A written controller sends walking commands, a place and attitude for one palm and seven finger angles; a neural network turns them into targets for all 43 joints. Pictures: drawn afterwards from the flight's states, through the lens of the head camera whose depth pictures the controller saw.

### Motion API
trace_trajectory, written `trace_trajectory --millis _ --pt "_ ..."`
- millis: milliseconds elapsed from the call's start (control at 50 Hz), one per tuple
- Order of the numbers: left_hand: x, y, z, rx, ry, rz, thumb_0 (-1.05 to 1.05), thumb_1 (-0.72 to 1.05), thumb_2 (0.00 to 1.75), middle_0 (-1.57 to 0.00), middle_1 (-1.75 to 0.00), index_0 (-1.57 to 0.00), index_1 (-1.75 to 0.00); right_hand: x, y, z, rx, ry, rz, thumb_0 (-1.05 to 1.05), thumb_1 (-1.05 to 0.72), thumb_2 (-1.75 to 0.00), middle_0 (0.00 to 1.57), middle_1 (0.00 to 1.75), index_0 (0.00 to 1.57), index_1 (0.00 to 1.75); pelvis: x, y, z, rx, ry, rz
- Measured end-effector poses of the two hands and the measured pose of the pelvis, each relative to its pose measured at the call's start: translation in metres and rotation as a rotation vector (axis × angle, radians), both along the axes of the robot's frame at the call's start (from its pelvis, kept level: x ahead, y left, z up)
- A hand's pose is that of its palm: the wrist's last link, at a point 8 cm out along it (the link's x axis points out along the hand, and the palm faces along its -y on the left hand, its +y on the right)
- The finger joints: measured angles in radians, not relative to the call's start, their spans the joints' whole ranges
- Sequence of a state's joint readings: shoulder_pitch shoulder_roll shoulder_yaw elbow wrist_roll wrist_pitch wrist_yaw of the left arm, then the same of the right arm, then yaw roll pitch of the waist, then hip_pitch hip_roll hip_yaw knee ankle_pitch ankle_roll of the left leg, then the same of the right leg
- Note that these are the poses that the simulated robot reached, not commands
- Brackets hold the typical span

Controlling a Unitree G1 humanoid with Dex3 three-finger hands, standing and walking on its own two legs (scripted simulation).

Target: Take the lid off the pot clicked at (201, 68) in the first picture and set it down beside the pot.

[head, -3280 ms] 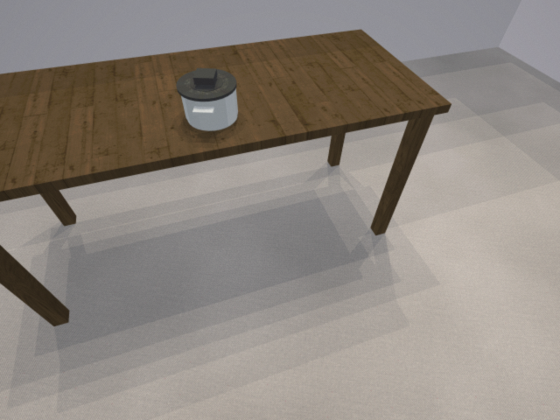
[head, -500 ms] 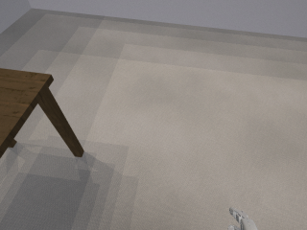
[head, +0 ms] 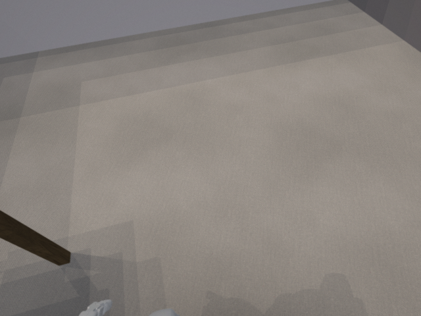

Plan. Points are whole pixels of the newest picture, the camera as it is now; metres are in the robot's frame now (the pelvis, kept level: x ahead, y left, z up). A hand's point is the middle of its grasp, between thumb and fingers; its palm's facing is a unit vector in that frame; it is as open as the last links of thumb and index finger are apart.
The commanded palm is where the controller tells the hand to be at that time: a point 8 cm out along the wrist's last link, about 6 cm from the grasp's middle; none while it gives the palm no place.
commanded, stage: walk to a spot facing it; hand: left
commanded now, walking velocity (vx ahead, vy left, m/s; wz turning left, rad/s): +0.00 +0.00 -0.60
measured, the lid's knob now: out of the picture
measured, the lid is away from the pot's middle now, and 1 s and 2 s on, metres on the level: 0.00 0.00 0.00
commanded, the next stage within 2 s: turn to face it in 0.68 s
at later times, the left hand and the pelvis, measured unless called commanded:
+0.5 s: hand (121, 312) +0.15 +0.22 -0.16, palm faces -0.23 -0.95 -0.20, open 7.4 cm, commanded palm none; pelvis +0.04 +0.03 +0.01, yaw -18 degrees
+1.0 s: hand (201, 245) +0.28 +0.05 -0.14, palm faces -0.49 -0.84 -0.25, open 7.4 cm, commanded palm none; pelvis +0.08 -0.05 +0.01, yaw -28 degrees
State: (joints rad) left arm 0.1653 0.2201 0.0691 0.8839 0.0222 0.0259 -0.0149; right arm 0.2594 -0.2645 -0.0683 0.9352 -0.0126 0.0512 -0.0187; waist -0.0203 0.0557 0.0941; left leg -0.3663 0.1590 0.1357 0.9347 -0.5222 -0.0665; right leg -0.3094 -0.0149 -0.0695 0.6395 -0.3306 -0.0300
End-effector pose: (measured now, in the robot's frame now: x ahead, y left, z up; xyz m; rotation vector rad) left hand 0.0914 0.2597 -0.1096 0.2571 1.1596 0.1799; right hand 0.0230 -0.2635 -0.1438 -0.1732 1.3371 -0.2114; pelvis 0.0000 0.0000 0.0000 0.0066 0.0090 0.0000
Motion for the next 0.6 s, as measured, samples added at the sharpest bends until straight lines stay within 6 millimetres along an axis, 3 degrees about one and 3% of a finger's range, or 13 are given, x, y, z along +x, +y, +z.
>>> trace_trajectory --millis 80,220,400,500,600 --pt "0.016 -0.015 0.01 0.008 -0.018 -0.036 0.01 0.91 0.9 -0.2 -0.3 -0.2 -0.3 -0.002 -0.011 0.008 -0.004 -0.007 -0.044 0.01 -0.91 -0.9 0.2 0.29 0.2 0.3 0.002 -0.008 0.009 0.015 -0.001 -0.051" --pt "0.03 -0.029 0.009 -0.022 0.009 -0.124 0.01 0.91 0.9 -0.2 -0.3 -0.2 -0.3 0.019 -0.01 0.024 -0.008 -0.12 -0.095 0.01 -0.91 -0.9 0.2 0.29 0.2 0.3 0.004 -0.007 0.016 0.022 0.002 -0.142" --pt "0.04 -0.006 -0.017 -0.075 0.066 -0.16 0.01 0.9 0.9 -0.2 -0.3 -0.21 -0.3 0.049 0.015 0.039 -0.062 -0.25 -0.127 0.0 -0.91 -0.9 0.2 0.29 0.2 0.3 0.026 0.02 0.007 -0.008 0.011 -0.248" --pt "0.061 0.005 -0.022 -0.078 0.116 -0.217 0.01 0.91 0.9 -0.2 -0.3 -0.2 -0.3 0.032 0.031 0.046 -0.078 -0.219 -0.183 0.0 -0.9 -0.9 0.2 0.29 0.21 0.3 0.039 0.027 0.01 -0.011 0.001 -0.319" --pt "0.089 -0.001 -0.017 -0.068 0.144 -0.278 0.01 0.91 0.9 -0.19 -0.3 -0.2 -0.3 0.005 0.041 0.046 -0.062 -0.142 -0.274 0.0 -0.9 -0.89 0.21 0.29 0.21 0.3 0.053 0.023 0.017 -0.018 0.007 -0.381"
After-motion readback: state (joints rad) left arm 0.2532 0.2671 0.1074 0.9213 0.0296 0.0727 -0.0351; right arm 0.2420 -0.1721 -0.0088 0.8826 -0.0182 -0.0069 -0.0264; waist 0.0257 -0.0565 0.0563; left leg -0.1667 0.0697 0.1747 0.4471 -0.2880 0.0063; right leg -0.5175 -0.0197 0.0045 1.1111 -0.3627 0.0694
